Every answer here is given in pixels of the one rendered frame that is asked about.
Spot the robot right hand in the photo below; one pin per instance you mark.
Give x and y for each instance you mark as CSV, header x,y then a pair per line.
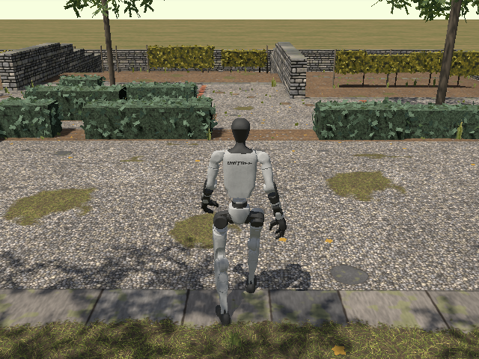
x,y
281,229

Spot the robot left hand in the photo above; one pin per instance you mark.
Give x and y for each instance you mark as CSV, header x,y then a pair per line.
x,y
211,203

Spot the humanoid robot torso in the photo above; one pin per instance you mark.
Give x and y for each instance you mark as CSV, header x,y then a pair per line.
x,y
239,180

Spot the right robot upper arm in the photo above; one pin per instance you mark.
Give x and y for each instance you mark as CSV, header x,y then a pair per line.
x,y
266,168

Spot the robot right forearm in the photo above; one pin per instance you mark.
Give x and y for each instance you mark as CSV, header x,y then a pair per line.
x,y
275,203

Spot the left robot upper arm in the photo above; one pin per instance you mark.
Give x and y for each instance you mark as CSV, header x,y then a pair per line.
x,y
213,168

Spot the robot left forearm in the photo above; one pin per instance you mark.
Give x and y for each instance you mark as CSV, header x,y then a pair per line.
x,y
206,195

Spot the robot right shin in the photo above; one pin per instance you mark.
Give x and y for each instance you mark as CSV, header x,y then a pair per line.
x,y
252,262

